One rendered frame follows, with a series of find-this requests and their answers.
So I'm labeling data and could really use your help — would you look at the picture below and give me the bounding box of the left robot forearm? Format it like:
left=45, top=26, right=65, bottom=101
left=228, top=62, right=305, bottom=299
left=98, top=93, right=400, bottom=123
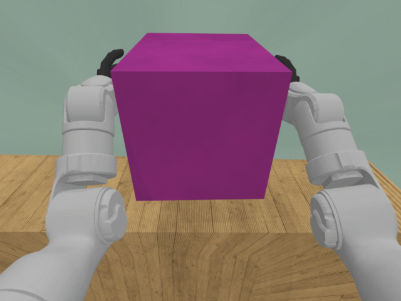
left=45, top=75, right=118, bottom=236

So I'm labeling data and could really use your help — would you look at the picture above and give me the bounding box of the robot left upper arm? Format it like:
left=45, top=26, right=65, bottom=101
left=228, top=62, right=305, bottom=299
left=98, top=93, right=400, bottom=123
left=0, top=187, right=128, bottom=301

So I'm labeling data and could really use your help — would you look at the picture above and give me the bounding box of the robot right upper arm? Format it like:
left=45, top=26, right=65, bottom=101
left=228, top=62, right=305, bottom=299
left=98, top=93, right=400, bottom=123
left=310, top=184, right=401, bottom=301

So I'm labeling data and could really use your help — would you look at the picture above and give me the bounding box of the robot right hand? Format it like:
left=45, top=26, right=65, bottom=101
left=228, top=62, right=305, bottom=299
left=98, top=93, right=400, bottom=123
left=275, top=55, right=299, bottom=83

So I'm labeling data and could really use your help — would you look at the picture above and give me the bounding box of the right robot forearm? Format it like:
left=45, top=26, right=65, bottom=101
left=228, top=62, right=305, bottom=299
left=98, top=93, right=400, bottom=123
left=282, top=82, right=398, bottom=234

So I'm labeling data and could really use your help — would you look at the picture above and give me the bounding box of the robot left hand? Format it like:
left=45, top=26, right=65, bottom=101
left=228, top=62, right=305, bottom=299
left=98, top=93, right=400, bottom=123
left=97, top=49, right=124, bottom=78

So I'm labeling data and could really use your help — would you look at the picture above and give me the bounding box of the pedestal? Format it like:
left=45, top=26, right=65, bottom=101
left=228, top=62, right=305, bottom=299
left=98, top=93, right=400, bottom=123
left=0, top=154, right=401, bottom=301

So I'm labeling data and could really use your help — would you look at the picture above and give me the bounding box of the carton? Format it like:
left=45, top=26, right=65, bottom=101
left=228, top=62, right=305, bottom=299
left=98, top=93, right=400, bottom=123
left=110, top=33, right=293, bottom=201

